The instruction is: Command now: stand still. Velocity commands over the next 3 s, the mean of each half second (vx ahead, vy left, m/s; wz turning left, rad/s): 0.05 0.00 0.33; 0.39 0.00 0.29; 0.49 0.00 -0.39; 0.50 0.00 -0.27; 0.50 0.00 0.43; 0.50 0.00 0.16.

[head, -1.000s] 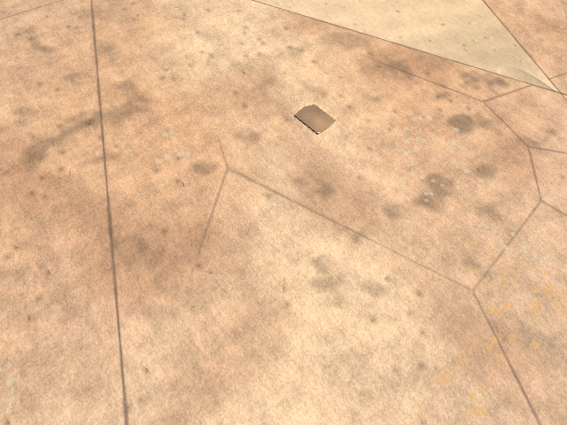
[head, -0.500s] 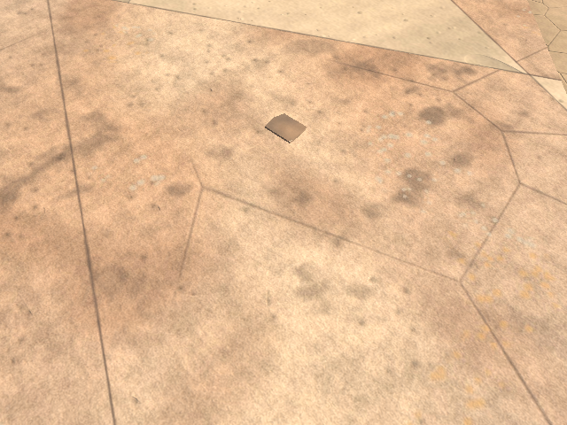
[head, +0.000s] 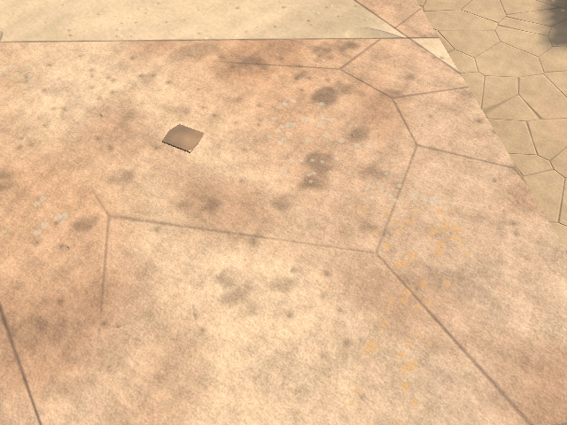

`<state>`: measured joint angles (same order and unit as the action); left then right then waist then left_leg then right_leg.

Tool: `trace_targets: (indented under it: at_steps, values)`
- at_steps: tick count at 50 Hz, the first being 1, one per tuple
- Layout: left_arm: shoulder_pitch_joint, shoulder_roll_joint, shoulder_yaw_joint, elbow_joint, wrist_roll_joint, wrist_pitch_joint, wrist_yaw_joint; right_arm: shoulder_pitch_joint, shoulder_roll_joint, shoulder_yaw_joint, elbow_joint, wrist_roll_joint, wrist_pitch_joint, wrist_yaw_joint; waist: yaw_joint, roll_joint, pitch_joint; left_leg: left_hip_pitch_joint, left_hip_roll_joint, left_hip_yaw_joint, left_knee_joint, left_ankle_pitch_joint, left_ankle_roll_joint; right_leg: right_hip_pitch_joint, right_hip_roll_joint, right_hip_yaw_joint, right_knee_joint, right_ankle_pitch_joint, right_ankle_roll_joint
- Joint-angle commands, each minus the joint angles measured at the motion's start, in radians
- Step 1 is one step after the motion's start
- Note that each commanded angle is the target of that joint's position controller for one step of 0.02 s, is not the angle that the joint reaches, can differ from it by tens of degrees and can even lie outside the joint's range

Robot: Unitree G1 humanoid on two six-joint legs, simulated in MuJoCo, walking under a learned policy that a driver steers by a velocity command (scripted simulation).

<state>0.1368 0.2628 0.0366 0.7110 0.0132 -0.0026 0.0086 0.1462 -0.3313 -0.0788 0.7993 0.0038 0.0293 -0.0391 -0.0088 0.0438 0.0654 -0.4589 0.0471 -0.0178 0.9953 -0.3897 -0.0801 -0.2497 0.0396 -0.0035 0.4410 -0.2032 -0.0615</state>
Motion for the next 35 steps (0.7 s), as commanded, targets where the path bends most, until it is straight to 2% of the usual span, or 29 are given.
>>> trace_targets:
  at_steps: [1,3,5,9,10,11,12,13,14,15,16,17,18,19,21,23,25,27,28,29,30,31,32,33,35]
  values:
    - [-0.043,0.098,0.018,-0.030,0.012,-0.020,0.011,0.015,-0.024,0.008,-0.033,-0.001,-0.006,0.007,0.010,-0.167,-0.135,0.129,0.038,-0.023,-0.206,0.048,-0.008,0.072,-0.224,0.133,-0.148,0.221,-0.151]
    - [-0.030,0.148,0.031,-0.008,0.016,-0.014,0.011,-0.010,-0.061,0.004,-0.047,0.006,-0.007,0.011,0.031,-0.177,-0.099,0.148,0.025,-0.002,-0.268,0.018,-0.002,0.059,-0.248,0.160,-0.158,0.123,-0.167]
    - [-0.034,0.185,0.043,0.000,0.005,-0.004,0.014,-0.014,-0.093,-0.004,-0.058,0.014,-0.008,0.012,0.035,-0.169,-0.067,0.123,0.014,0.009,-0.291,-0.010,0.010,0.065,-0.279,0.196,-0.153,0.081,-0.179]
    - [-0.050,0.193,0.053,0.006,-0.016,0.013,0.030,0.033,-0.072,-0.002,-0.057,0.011,-0.013,0.021,0.004,-0.146,-0.074,0.140,-0.004,0.045,-0.385,0.038,0.048,0.115,-0.308,0.186,-0.081,0.241,-0.167]
    - [-0.045,0.191,0.056,0.010,-0.021,0.018,0.034,0.049,-0.070,-0.002,-0.056,0.008,-0.015,0.026,-0.009,-0.137,-0.083,0.173,-0.007,0.046,-0.457,0.121,0.067,0.116,-0.298,0.160,-0.051,0.270,-0.143]
    - [-0.023,0.182,0.059,0.017,-0.024,0.019,0.037,0.053,-0.091,-0.006,-0.061,0.003,-0.016,0.029,-0.011,-0.102,-0.087,0.210,0.006,0.009,-0.529,0.276,0.097,0.103,-0.263,0.119,0.000,0.229,-0.095]
    - [-0.020,0.155,0.056,-0.003,-0.006,0.014,0.039,0.067,-0.166,-0.026,-0.065,-0.001,-0.017,0.024,0.015,0.046,-0.111,0.270,0.097,-0.127,-0.543,0.550,0.155,0.038,-0.172,0.019,0.137,0.146,-0.026]
    - [-0.078,0.128,0.053,-0.034,0.009,0.011,0.041,0.078,-0.208,-0.041,-0.065,0.008,-0.019,0.021,0.008,0.188,-0.105,0.310,0.213,-0.335,-0.602,0.614,0.287,-0.101,-0.018,-0.090,0.275,-0.032,0.059]
    - [-0.161,0.114,0.050,-0.055,0.007,0.011,0.043,0.112,-0.182,-0.034,-0.069,-0.007,-0.028,0.022,-0.056,0.225,-0.093,0.369,0.297,-0.468,-0.676,0.652,0.391,-0.245,0.040,-0.032,0.447,-0.369,0.083]
    - [-0.156,0.122,0.057,-0.058,-0.005,0.013,0.036,0.118,-0.171,-0.031,-0.068,-0.020,-0.044,0.021,-0.054,0.166,-0.108,0.394,0.304,-0.461,-0.685,0.648,0.413,-0.304,0.021,0.045,0.620,-0.459,0.085]
    - [-0.116,0.122,0.062,-0.042,-0.018,0.017,0.031,0.076,-0.167,-0.033,-0.078,-0.010,-0.055,0.019,-0.021,0.099,-0.109,0.402,0.260,-0.393,-0.660,0.652,0.375,-0.327,-0.002,0.073,0.674,-0.422,0.088]
    - [-0.087,0.131,0.066,-0.034,-0.019,0.019,0.029,0.030,-0.164,-0.034,-0.087,0.007,-0.057,0.017,0.004,0.060,-0.095,0.407,0.224,-0.340,-0.644,0.650,0.330,-0.347,-0.021,0.079,0.635,-0.359,0.095]
    - [-0.075,0.134,0.068,-0.028,-0.014,0.014,0.027,0.031,-0.146,-0.032,-0.085,0.025,-0.053,0.012,0.007,0.049,-0.123,0.421,0.192,-0.316,-0.655,0.510,0.298,-0.330,-0.036,0.072,0.554,-0.299,0.099]
    - [-0.092,0.115,0.062,-0.032,-0.014,0.005,0.019,0.053,-0.138,-0.032,-0.078,0.034,-0.045,0.008,-0.009,0.067,-0.128,0.419,0.164,-0.319,-0.678,0.341,0.294,-0.312,-0.026,0.046,0.493,-0.257,0.108]
    - [-0.130,0.095,0.054,-0.045,-0.030,-0.015,-0.002,0.074,-0.139,-0.034,-0.081,0.030,-0.032,0.000,-0.036,0.109,-0.105,0.387,0.140,-0.353,-0.732,0.006,0.298,-0.276,-0.018,0.038,0.358,-0.211,0.109]
    - [-0.128,0.104,0.054,-0.049,-0.037,-0.035,-0.015,0.058,-0.159,-0.038,-0.096,0.020,-0.032,0.000,-0.034,0.141,-0.083,0.306,0.130,-0.369,-0.745,-0.082,0.296,-0.176,-0.003,0.028,0.227,-0.218,0.100]
    - [-0.072,0.127,0.064,-0.034,-0.045,-0.054,-0.022,0.044,-0.164,-0.038,-0.108,0.019,-0.031,0.006,-0.005,0.145,-0.085,0.216,0.118,-0.390,-0.732,-0.111,0.284,-0.035,0.011,0.013,0.111,-0.160,0.088]
    - [0.028,0.136,0.076,0.004,-0.048,-0.066,-0.020,0.022,-0.128,-0.024,-0.122,0.021,-0.029,0.008,0.054,0.110,-0.082,0.100,0.063,-0.380,-0.666,-0.163,0.236,0.155,0.006,-0.003,-0.045,-0.021,0.072]
    - [0.127,0.162,0.086,0.027,-0.043,-0.071,-0.011,0.013,-0.078,-0.010,-0.132,0.017,-0.034,0.009,0.094,0.052,-0.110,-0.026,0.008,-0.331,-0.527,-0.202,0.186,0.316,-0.082,0.078,-0.068,-0.056,0.050]
    - [0.233,0.237,0.098,0.039,-0.017,-0.071,0.002,0.016,0.020,0.016,-0.158,0.014,-0.040,0.015,0.108,-0.184,-0.158,-0.202,-0.108,-0.166,-0.182,-0.236,0.112,0.438,-0.326,0.397,-0.171,-0.305,-0.037]
    - [0.208,0.296,0.105,0.036,0.019,-0.081,-0.013,-0.005,-0.040,0.003,-0.218,0.035,-0.057,0.014,0.077,-0.268,-0.067,-0.349,-0.079,-0.173,-0.012,-0.222,0.107,0.300,-0.477,0.709,-0.290,-0.545,-0.160]
    - [0.140,0.230,0.088,0.019,0.006,-0.093,-0.013,0.001,-0.101,-0.014,-0.202,0.039,-0.063,0.013,0.049,-0.207,0.017,-0.389,-0.028,-0.186,0.080,-0.134,0.108,0.251,-0.451,0.672,-0.315,-0.626,-0.176]
    - [0.107,0.170,0.071,0.020,-0.013,-0.099,-0.010,0.028,-0.117,-0.023,-0.175,0.030,-0.065,0.017,0.032,-0.189,0.058,-0.397,-0.018,-0.177,0.102,-0.051,0.105,0.235,-0.387,0.549,-0.311,-0.545,-0.143]
    - [0.098,0.150,0.063,0.020,-0.015,-0.103,-0.010,0.053,-0.101,-0.022,-0.151,0.019,-0.070,0.019,0.023,-0.172,0.043,-0.376,-0.008,-0.169,0.104,0.018,0.105,0.234,-0.338,0.450,-0.309,-0.438,-0.115]
    - [0.135,0.138,0.057,0.039,-0.010,-0.110,-0.007,0.024,-0.061,-0.012,-0.150,0.018,-0.086,0.031,0.042,-0.151,0.046,-0.361,0.004,-0.151,0.091,0.142,0.099,0.229,-0.287,0.301,-0.320,-0.203,-0.099]
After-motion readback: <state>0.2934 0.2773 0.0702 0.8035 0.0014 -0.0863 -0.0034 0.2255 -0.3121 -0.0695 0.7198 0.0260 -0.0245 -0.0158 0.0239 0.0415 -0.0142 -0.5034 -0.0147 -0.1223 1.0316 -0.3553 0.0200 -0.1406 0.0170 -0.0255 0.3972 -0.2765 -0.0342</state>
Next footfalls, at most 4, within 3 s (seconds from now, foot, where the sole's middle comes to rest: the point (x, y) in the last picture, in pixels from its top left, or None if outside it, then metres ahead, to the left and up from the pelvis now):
0.22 left None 0.02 0.13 -0.78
0.56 right None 0.10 -0.11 -0.78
1.02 left None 0.29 0.26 -0.78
1.56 right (278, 350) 0.63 0.09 -0.78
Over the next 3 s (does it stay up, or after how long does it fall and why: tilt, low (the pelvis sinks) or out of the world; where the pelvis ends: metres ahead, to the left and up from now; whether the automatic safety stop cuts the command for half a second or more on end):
stays up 1.26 0.29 0.00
